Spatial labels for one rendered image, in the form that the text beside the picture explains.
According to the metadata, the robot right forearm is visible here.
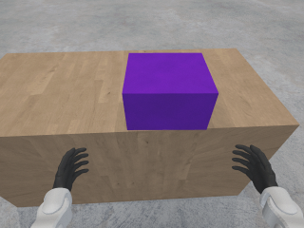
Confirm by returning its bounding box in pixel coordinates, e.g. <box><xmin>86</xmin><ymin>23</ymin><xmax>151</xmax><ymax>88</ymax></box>
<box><xmin>259</xmin><ymin>186</ymin><xmax>304</xmax><ymax>228</ymax></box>

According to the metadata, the carton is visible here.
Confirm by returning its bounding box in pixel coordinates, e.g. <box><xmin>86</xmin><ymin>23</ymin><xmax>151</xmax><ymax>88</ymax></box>
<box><xmin>122</xmin><ymin>52</ymin><xmax>219</xmax><ymax>130</ymax></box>

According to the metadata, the pedestal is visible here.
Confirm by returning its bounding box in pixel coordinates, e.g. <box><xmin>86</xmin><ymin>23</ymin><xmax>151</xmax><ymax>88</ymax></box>
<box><xmin>0</xmin><ymin>47</ymin><xmax>300</xmax><ymax>208</ymax></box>

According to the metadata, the robot right hand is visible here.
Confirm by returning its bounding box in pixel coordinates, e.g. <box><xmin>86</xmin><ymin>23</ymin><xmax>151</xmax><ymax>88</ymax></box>
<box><xmin>232</xmin><ymin>144</ymin><xmax>278</xmax><ymax>194</ymax></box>

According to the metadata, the robot left hand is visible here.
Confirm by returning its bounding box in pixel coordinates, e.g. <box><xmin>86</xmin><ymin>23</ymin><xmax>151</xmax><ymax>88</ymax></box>
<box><xmin>52</xmin><ymin>147</ymin><xmax>89</xmax><ymax>192</ymax></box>

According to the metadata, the robot left forearm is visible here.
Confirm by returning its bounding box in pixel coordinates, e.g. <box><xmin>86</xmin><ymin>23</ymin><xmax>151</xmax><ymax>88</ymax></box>
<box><xmin>30</xmin><ymin>187</ymin><xmax>72</xmax><ymax>228</ymax></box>

